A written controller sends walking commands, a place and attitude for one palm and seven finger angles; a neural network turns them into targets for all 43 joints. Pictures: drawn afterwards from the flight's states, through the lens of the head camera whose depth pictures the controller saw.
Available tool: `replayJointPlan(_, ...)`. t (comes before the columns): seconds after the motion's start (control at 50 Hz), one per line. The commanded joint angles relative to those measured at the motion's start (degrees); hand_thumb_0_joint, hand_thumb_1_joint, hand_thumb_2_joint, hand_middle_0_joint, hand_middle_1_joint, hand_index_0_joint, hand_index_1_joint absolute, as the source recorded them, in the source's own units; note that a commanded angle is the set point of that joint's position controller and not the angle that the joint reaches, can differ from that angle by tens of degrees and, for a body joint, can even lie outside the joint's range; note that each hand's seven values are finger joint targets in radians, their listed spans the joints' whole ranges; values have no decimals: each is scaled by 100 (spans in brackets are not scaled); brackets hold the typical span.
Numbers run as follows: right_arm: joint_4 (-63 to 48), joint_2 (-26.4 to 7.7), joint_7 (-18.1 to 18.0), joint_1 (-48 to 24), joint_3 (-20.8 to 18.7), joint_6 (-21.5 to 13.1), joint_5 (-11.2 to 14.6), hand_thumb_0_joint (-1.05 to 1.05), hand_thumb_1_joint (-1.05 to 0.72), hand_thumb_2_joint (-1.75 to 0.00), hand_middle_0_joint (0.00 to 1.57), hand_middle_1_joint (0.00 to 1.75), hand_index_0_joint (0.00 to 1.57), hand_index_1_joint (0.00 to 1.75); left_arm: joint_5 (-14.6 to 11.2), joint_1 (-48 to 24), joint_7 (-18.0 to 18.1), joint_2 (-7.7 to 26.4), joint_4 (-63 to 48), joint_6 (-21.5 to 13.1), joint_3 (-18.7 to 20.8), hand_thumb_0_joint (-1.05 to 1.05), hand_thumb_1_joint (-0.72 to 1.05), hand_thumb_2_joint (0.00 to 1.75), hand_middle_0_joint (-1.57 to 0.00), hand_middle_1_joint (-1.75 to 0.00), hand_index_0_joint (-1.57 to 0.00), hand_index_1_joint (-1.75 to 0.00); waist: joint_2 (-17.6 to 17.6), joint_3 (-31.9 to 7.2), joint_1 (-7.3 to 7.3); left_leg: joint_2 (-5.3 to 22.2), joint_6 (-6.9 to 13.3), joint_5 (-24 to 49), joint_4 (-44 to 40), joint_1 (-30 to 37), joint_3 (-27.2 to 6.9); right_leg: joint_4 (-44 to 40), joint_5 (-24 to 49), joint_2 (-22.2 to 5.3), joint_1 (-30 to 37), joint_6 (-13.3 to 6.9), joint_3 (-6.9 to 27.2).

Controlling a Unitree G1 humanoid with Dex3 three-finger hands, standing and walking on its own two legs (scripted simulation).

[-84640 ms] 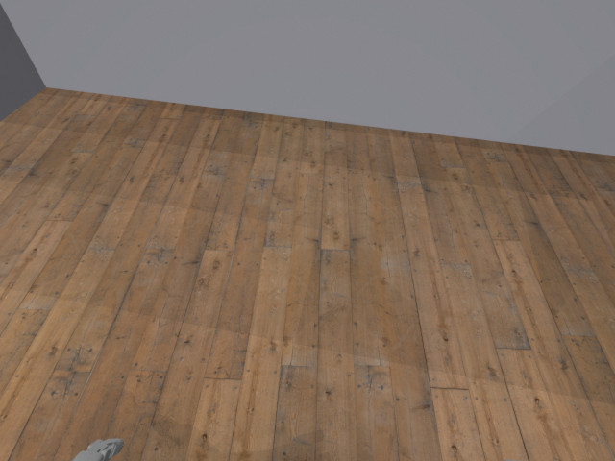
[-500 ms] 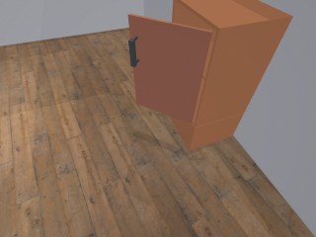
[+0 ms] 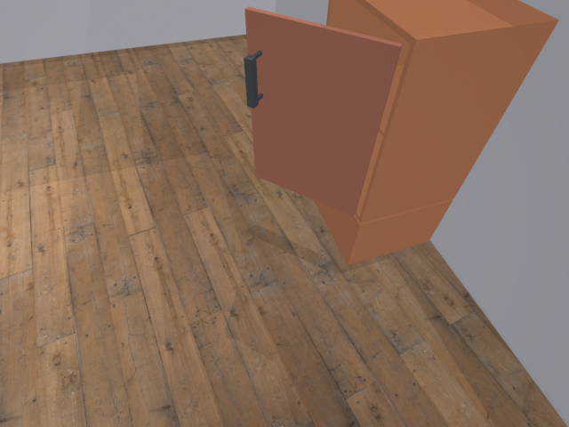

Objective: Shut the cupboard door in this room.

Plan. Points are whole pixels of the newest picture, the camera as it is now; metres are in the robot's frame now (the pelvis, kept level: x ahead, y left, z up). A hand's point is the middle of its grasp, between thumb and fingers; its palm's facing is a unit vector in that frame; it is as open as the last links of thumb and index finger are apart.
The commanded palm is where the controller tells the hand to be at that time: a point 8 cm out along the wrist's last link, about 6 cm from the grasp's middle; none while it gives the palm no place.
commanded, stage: walk to a spot facing it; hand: left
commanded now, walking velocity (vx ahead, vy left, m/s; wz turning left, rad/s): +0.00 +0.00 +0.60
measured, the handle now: (255, 79) +0.99 +0.12 -0.04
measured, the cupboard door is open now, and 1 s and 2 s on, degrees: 42 42 42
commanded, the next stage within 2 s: turn to face it in 1.92 s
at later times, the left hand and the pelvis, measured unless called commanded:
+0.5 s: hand out of the picture +0.05 +0.23 -0.15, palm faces +0.27 -0.92 -0.29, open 7.4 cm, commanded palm none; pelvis -0.01 -0.02 +0.00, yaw +17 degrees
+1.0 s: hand out of the picture -0.11 +0.17 -0.18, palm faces +0.61 -0.75 -0.26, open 7.4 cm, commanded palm none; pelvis +0.01 -0.01 -0.01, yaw +37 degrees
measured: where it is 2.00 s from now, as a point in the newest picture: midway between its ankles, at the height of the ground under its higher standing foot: (206, 418)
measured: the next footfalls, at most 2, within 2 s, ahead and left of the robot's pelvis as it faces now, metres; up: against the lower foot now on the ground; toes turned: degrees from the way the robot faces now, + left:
right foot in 0.54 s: +0.05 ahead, -0.15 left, +0.00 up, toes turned +21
left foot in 0.90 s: -0.05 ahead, +0.10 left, +0.00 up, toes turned +39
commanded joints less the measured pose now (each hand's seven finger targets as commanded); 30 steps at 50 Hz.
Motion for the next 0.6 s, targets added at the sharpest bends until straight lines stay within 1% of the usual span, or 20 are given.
replayJointPlan(0.0, -539, -538, 10, -39, -199, 37, -59, 0, -90, -90, 20, 30, 20, 30, 14, 217, 74, 1049, -480, 0, 327, 0, 90, 90, -20, -30, -20, -30, -904, 98, 92, 123, -104, -408, 1299, -460, 60, -727, 1045, -1670, -455, -818, 775)
replayJointPlan(0.04, -689, -557, 59, -69, -253, 55, -55, 0, -90, -90, 20, 30, 20, 30, 64, 8, 86, 1091, -649, 7, 371, 0, 90, 90, -20, -30, -20, -30, -925, 124, 35, 230, -141, -990, 1458, -539, 109, -426, 1685, -1875, -487, -905, 545)
replayJointPlan(0.06, -731, -571, 81, 4, -263, 33, -44, 0, -90, -90, 20, 30, 20, 30, 62, -85, 82, 1135, -723, 13, 399, 0, 90, 90, -20, -30, -20, -30, -683, 136, -34, 344, -130, -606, 958, -313, 23, -22, 1791, -1832, -596, -763, 322)
replayJointPlan(0.08, -730, -711, 95, 219, -279, -2, -58, 0, -90, -90, 20, 30, 20, 30, 43, -36, 66, 1085, -787, 41, 401, 0, 90, 90, -20, -30, -20, -30, -1, -61, -82, 549, 22, 783, 251, 75, -401, 679, 1402, -1423, -791, -398, -103)
replayJointPlan(0.1, -760, -1057, 70, 378, -324, -40, -118, 0, -90, -90, 20, 30, 20, 30, -6, 208, 53, 842, -862, 69, 376, 0, 90, 90, -20, -30, -20, -30, 1222, -156, -62, 1241, 443, 2306, -369, 343, -1639, 1612, 111, -662, -1201, 52, -483)
replayJointPlan(0.12, -693, -1316, -3, 736, -397, -42, -161, 0, -90, -90, 20, 30, 20, 30, -25, -50, 80, 780, -1009, 128, 332, 0, 90, 90, -20, -30, -20, -30, 1994, -430, -323, 1779, 862, 2412, -1141, 742, -3021, 2925, -1875, -59, -1793, 201, -153)
replayJointPlan(0.14, -633, -1447, -54, 936, -416, -41, -141, 0, -90, -90, 20, 30, 20, 30, 14, -331, 88, 864, -1128, 168, 319, 0, 90, 90, -20, -30, -20, -30, 1377, -521, -355, 1952, 958, 1759, -1267, 753, -3243, 3643, -1807, -153, -2070, 114, 495)
replayJointPlan(0.16, -722, -1447, -74, 731, -424, -47, -145, 0, -90, -90, 20, 30, 20, 30, 21, -367, 62, 831, -1160, 135, 341, 0, 90, 90, -20, -30, -20, -30, 839, -602, -247, 1872, 989, 1017, -1260, 676, -3088, 3885, -1395, -208, -2225, 131, 716)
replayJointPlan(0.2, -926, -1293, -86, 242, -387, -86, -140, 0, -90, -90, 20, 30, 20, 30, 28, -382, -7, 798, -1175, 78, 354, 0, 90, 90, -20, -30, -20, -30, 406, -497, -69, 1435, 890, 368, -1287, 397, -2459, 3863, -637, -249, -2219, 222, 724)
replayJointPlan(0.26, -1051, -1317, -78, 33, -387, -105, -123, 0, -90, -90, 20, 30, 20, 30, 22, -327, -58, 798, -1257, 75, 346, 0, 90, 90, -20, -30, -20, -30, 614, -660, -17, 1157, 856, 575, -1252, 516, -2159, 3267, -518, -156, -2053, 312, 649)
replayJointPlan(0.34, -1136, -1449, -39, 102, -466, -48, -133, 0, -90, -90, 20, 30, 20, 30, 22, -436, -61, 827, -1436, 93, 325, 0, 90, 90, -20, -30, -20, -30, 687, -812, -114, 1035, 877, 434, -1224, 733, -2408, 2529, -686, 38, -1897, 349, 594)
replayJointPlan(0.38, -1208, -1511, -10, 10, -506, 3, -147, 0, -90, -90, 20, 30, 20, 30, 10, -446, -52, 839, -1506, 118, 325, 0, 90, 90, -20, -30, -20, -30, 872, -759, -112, 978, 839, 134, -1276, 481, -2525, 2190, -757, 113, -1628, 327, 571)
replayJointPlan(0.44, -1369, -1551, 28, -237, -563, 60, -148, 0, -90, -90, 20, 30, 20, 30, -11, -90, -35, 948, -1487, 122, 320, 0, 90, 90, -20, -30, -20, -30, 1079, -770, 36, 735, 708, -35, -1205, 40, -2597, 1095, -665, 313, -801, 242, 497)
replayJointPlan(0.46, -1438, -1516, 38, -398, -572, 89, -133, 0, -90, -90, 20, 30, 20, 30, -26, 193, -27, 1004, -1413, 123, 352, 0, 90, 90, -20, -30, -20, -30, 1011, -786, 168, 561, 561, -346, -1193, -363, -2499, 558, -417, 368, -230, 204, 381)
replayJointPlan(0.48, -1538, -1415, 49, -608, -571, 116, -94, 0, -90, -90, 20, 30, 20, 30, -21, 545, -11, 1132, -1348, 100, 403, 0, 90, 90, -20, -30, -20, -30, 823, -695, 371, 289, 346, -826, -958, -1061, -2294, -298, -83, 234, 536, 135, 423)
replayJointPlan(0.5, -1590, -1084, 88, -560, -558, 153, -36, 0, -90, -90, 20, 30, 20, 30, 65, 675, 24, 1531, -1388, 57, 489, 0, 90, 90, -20, -30, -20, -30, -284, -570, 403, -358, -67, -1599, 248, -1926, -1627, -1330, -977, -836, 918, -267, 1592)
replayJointPlan(0.52, -1684, -846, 102, -505, -547, 127, -46, 0, -90, -90, 20, 30, 20, 30, 132, 250, 56, 1915, -1566, 43, 526, 0, 90, 90, -20, -30, -20, -30, -1641, -276, 359, -936, -395, -1895, 2441, -2385, -575, -2080, -1650, -2524, 176, -982, 3321)
replayJointPlan(0.54, -1673, -1126, 140, -432, -570, 135, -126, 0, -90, -90, 20, 30, 20, 30, 44, -490, 90, 1877, -1790, 74, 434, 0, 90, 90, -20, -30, -20, -30, -708, -110, 19, -491, -299, -1921, 3458, -1905, -754, -1786, -836, -2650, -761, -1109, 2741)
replayJointPlan(0.56, -1583, -969, 157, -357, -561, 171, -125, 0, -90, -90, 20, 30, 20, 30, 39, -664, 99, 1495, -1779, -22, 428, 0, 90, 90, -20, -30, -20, -30, -984, -128, -109, -314, -254, -1677, 3974, -1991, -740, -1447, -93, -2098, -679, -985, 2368)
replayJointPlan(0.58, -1528, -1007, 199, -309, -531, 168, -103, 0, -90, -90, 20, 30, 20, 30, 33, -768, 79, 1318, -1767, -64, 348, 0, 90, 90, -20, -30, -20, -30, -1220, 13, -176, -146, -286, -1377, 4204, -2000, -616, -1167, 790, -1809, -619, -893, 1700)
